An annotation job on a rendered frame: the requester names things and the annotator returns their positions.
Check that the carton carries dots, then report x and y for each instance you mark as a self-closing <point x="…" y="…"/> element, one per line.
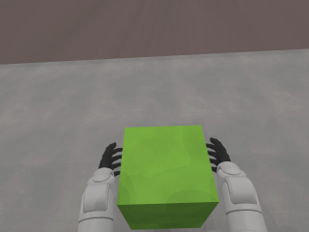
<point x="166" y="180"/>

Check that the right robot forearm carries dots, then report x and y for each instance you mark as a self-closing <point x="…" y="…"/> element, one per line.
<point x="241" y="202"/>

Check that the robot left hand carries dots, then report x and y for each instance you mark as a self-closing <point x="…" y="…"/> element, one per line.
<point x="107" y="159"/>

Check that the left robot forearm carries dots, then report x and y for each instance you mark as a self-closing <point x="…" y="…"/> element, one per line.
<point x="96" y="212"/>

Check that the robot right hand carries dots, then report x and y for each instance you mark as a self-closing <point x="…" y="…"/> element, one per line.
<point x="220" y="153"/>

